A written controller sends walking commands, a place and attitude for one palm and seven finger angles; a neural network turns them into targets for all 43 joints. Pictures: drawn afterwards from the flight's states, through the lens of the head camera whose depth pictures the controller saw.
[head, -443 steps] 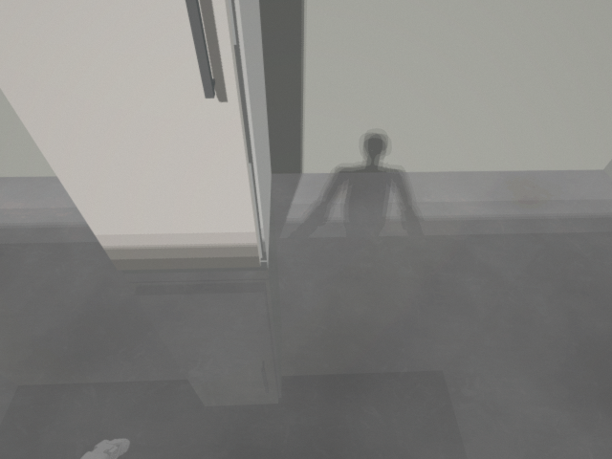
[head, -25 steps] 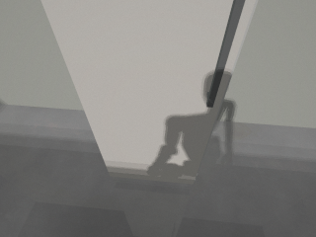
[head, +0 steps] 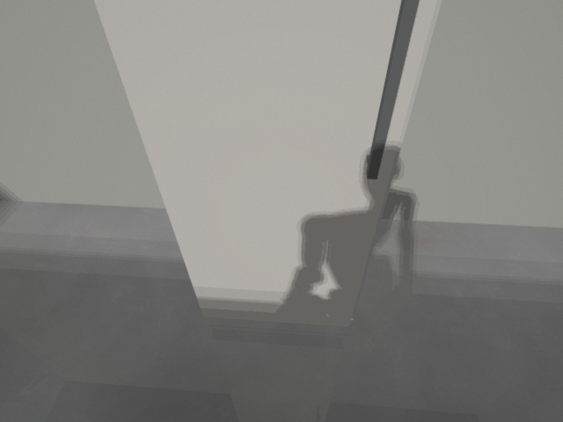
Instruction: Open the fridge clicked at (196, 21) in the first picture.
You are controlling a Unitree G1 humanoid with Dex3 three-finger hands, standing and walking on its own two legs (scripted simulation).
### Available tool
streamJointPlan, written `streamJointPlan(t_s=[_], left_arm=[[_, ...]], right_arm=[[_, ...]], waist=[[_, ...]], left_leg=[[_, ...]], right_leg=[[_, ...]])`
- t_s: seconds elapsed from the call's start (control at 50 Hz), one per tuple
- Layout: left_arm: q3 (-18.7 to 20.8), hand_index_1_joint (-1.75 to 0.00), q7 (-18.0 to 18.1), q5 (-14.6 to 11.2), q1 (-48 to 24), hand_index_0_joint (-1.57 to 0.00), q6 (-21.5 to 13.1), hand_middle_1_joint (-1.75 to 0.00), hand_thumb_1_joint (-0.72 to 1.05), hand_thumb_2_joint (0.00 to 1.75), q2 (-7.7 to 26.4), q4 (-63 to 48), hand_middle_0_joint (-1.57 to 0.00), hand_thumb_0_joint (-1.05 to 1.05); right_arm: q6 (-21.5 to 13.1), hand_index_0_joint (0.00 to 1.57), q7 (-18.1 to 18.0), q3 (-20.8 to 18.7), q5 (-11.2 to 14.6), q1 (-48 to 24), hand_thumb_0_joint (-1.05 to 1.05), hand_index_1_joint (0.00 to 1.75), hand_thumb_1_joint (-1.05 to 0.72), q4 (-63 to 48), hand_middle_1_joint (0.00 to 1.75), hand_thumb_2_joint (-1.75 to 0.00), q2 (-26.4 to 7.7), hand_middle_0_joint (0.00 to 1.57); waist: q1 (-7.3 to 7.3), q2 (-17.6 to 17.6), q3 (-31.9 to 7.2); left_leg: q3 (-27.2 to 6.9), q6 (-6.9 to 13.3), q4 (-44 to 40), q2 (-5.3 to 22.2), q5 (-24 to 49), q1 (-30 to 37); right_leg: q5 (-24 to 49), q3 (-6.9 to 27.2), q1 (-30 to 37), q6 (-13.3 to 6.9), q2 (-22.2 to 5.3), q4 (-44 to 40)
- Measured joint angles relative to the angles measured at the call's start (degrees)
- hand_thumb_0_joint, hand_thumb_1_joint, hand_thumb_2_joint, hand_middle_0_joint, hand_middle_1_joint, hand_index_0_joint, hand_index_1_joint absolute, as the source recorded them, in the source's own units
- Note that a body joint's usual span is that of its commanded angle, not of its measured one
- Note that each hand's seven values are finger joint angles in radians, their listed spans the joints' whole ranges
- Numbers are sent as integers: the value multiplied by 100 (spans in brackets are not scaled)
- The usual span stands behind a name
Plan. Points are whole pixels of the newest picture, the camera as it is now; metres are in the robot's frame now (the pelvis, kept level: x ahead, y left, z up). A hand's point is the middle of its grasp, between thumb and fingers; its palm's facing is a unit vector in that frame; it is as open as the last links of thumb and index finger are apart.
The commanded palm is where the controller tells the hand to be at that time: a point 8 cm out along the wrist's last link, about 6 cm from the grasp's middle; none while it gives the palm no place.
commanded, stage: come to a stop and stand still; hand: right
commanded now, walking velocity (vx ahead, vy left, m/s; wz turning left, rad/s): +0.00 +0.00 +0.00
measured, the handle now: (389, 81) +0.58 -0.14 +0.24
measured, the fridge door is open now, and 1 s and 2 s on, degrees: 0 0 0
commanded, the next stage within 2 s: look again from close up in 0.32 s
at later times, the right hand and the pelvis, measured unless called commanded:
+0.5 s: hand out of the picture -0.03 -0.18 -0.18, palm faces +0.07 +0.99 -0.15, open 7.3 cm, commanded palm none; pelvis -0.01 -0.02 +0.00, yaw -1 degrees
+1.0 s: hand out of the picture -0.02 -0.19 -0.17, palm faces +0.06 +0.99 -0.16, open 7.3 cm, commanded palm none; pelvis +0.01 -0.02 +0.01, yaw -1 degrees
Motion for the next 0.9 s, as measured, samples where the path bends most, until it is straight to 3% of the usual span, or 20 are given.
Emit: streamJointPlan(t_s=[0.5, 0.9], left_arm=[[16, -30, 17, -38, -435, -20, -35, -30, 92, 90, 19, 47, -20, 1], [9, -30, -4, -48, -452, -20, -32, -30, 91, 90, 18, 153, -20, 1]], right_arm=[[-35, 20, 23, 13, -22, 230, 0, 29, -91, 181, 30, -90, 105, 20], [-62, 20, 7, 11, -29, 218, 0, 29, -91, 238, 30, -90, 102, 20]], waist=[[-130, -9, 94], [-113, -51, 98]], left_leg=[[-109, -111, -354, 32, 254, 28], [-231, -164, -477, 48, 319, 95]], right_leg=[[193, 35, -32, -107, 143, -255], [313, 1, 56, -160, 219, -429]])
